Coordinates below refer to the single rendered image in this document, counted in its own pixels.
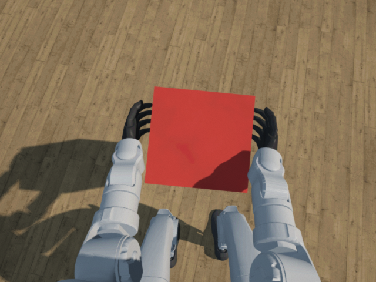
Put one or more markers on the robot right upper arm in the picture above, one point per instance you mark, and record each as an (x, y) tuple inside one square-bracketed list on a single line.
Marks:
[(274, 267)]

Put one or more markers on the carton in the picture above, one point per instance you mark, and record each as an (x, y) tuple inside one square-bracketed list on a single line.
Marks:
[(200, 139)]

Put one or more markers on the robot left hand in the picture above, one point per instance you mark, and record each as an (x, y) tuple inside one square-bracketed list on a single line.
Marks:
[(132, 125)]

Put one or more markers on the robot left upper arm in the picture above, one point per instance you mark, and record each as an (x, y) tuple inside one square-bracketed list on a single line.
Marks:
[(109, 259)]

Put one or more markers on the right robot forearm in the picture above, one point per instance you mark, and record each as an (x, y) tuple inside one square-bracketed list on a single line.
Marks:
[(275, 228)]

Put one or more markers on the left robot forearm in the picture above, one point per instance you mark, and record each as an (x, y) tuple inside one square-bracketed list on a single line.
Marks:
[(117, 215)]

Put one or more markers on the robot right hand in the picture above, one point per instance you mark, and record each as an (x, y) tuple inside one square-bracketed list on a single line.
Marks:
[(268, 135)]

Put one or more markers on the left robot thigh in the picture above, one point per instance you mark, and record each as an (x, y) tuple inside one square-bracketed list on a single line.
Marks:
[(156, 248)]

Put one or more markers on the robot right foot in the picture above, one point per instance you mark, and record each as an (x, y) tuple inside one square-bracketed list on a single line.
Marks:
[(221, 254)]

